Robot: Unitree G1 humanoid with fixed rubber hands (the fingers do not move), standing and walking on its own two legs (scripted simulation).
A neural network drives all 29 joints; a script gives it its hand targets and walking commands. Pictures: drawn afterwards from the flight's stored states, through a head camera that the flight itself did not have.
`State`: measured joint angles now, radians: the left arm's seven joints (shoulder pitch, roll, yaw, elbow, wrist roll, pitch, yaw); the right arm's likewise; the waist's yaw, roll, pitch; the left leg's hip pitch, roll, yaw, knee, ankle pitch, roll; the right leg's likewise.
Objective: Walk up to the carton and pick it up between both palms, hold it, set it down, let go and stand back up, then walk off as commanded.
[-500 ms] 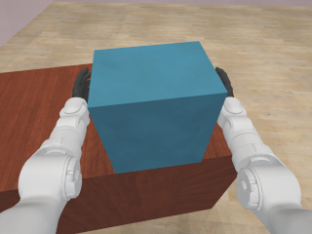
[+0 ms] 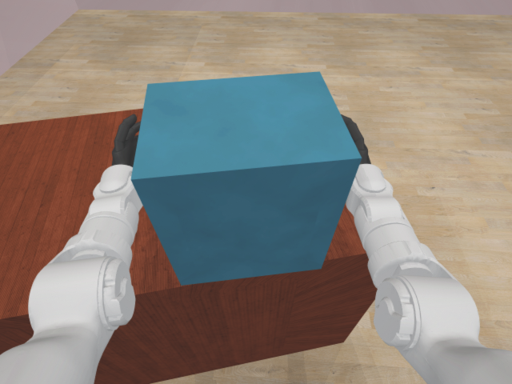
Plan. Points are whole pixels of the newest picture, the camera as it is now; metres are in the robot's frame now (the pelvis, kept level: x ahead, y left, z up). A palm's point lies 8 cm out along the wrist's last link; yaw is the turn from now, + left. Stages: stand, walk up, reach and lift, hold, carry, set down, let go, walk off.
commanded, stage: reach and lift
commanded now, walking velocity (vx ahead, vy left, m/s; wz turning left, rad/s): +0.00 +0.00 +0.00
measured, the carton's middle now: (244, 187) +0.43 +0.01 +0.07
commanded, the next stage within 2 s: none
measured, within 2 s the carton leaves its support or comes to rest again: leaves its support in 0.18 s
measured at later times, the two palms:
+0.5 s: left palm (125, 163) +0.43 +0.19 +0.15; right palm (361, 174) +0.39 -0.17 +0.13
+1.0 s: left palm (124, 142) +0.42 +0.18 +0.19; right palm (371, 166) +0.39 -0.18 +0.15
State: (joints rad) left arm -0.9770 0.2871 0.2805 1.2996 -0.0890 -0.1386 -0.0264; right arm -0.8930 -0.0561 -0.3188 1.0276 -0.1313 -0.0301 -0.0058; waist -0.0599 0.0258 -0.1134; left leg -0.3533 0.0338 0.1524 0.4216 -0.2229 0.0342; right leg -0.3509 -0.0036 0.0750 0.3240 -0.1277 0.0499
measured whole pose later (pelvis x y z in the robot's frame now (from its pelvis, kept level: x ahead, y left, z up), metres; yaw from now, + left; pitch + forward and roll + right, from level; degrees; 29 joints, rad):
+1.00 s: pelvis -0.02 +0.00 +0.00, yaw +0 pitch +7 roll -1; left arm -1.00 0.28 0.03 1.09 -0.09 0.20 0.12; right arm -0.83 -0.16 -0.02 0.96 0.23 0.10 -0.11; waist -0.06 0.03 -0.20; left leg -0.35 0.03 0.15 0.42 -0.20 0.03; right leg -0.34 0.00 0.07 0.32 -0.11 0.04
